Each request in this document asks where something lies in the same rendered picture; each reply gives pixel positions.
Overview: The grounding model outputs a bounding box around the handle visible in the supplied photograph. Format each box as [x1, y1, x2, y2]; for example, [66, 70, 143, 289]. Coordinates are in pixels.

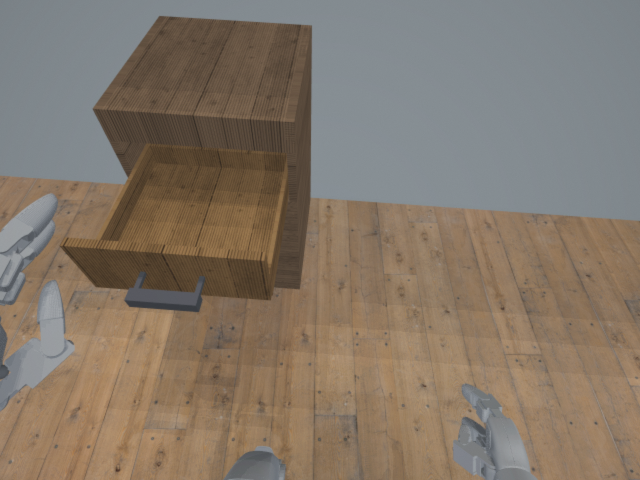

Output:
[124, 271, 205, 312]

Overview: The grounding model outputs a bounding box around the robot right hand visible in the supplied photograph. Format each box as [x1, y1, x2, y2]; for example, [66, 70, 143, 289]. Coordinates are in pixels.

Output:
[453, 384, 531, 480]

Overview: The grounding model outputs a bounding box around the robot left thigh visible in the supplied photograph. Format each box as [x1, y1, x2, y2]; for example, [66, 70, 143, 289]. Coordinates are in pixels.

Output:
[223, 451, 286, 480]

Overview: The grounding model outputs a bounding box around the left robot shin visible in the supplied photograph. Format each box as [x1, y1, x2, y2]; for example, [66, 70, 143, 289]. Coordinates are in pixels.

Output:
[254, 446, 274, 454]

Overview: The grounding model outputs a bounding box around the drawer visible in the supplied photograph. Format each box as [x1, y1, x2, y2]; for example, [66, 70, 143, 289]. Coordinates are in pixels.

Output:
[60, 143, 289, 300]

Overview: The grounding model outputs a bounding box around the robot left hand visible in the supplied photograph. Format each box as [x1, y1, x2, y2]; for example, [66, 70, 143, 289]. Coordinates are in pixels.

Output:
[0, 193, 75, 411]

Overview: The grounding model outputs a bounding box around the cabinet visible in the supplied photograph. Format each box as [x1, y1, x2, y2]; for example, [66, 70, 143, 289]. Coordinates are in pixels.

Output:
[93, 16, 312, 289]

